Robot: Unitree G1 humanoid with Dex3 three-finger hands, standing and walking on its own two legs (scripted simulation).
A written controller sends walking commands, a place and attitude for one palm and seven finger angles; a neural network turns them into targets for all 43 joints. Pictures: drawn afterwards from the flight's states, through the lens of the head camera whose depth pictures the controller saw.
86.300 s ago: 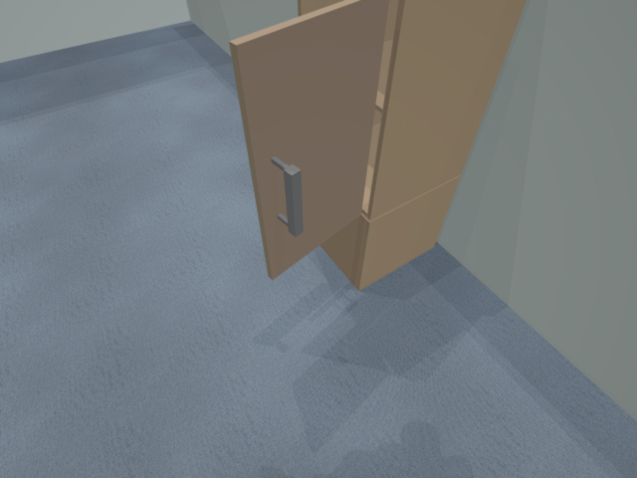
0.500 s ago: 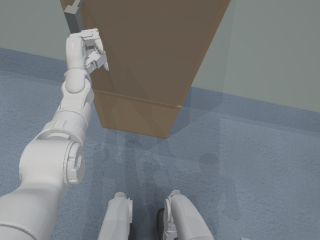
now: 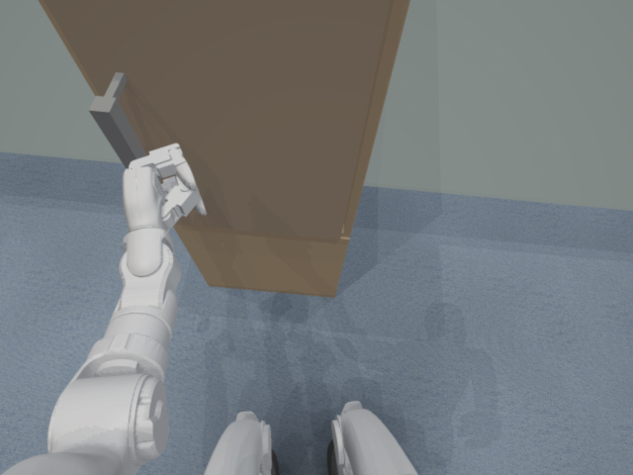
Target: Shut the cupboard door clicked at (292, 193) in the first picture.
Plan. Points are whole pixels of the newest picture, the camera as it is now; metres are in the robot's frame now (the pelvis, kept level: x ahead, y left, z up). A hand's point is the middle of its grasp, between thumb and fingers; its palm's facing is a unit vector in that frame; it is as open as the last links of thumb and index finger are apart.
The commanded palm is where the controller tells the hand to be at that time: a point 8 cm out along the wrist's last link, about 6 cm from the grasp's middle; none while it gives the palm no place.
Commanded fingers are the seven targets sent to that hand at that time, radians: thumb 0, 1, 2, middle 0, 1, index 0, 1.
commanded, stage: pull the fist back off the door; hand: left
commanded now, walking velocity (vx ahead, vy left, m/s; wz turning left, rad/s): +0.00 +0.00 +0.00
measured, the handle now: (137, 141) +0.55 +0.21 +0.04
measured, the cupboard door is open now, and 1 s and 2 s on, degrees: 0 0 0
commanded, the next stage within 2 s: draw the hand back to the body in 0.24 s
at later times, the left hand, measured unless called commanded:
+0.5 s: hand (177, 228) +0.40 +0.13 +0.07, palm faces +0.07 -1.00 -0.03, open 3.1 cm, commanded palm +0.35 +0.19 +0.08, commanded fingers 0.00 0.90 0.90 -1.30 -1.50 -1.30 -1.50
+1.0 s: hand (60, 292) +0.30 +0.19 +0.15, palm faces +0.15 -0.96 -0.23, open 3.1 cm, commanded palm +0.26 +0.25 +0.17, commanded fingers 0.00 0.90 0.90 -0.94 -1.11 -0.94 -1.11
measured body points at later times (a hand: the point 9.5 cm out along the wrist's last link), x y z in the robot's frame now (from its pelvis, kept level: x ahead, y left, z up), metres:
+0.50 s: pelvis +0.01 -0.01 +0.01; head +0.10 -0.01 +0.46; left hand +0.39 +0.19 +0.07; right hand +0.18 -0.24 -0.10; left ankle +0.02 +0.10 -0.64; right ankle +0.03 -0.10 -0.64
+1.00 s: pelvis +0.03 +0.00 +0.07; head +0.03 -0.02 +0.52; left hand +0.28 +0.24 +0.16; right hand +0.20 -0.24 -0.02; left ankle +0.02 +0.10 -0.64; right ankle +0.03 -0.10 -0.64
